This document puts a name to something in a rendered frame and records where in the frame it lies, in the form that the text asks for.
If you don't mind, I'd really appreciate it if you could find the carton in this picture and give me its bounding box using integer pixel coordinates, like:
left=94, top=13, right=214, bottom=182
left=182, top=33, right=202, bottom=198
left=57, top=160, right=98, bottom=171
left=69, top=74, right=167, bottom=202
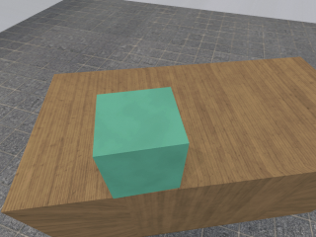
left=92, top=87, right=190, bottom=198

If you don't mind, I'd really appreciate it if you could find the pedestal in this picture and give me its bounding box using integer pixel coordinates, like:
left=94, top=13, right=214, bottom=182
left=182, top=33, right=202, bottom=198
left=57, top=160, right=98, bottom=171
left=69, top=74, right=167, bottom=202
left=1, top=56, right=316, bottom=237

